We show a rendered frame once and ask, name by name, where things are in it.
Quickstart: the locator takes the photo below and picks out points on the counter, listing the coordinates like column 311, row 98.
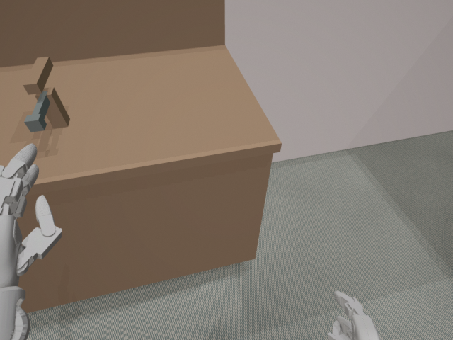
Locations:
column 156, row 155

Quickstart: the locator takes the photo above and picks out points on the robot right hand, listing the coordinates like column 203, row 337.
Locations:
column 361, row 326

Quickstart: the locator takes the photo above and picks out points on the left robot forearm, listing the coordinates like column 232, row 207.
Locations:
column 14, row 321

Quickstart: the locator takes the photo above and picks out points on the tap lever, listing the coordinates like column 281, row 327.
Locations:
column 36, row 121

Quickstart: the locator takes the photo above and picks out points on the robot left hand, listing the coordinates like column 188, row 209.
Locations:
column 15, row 182

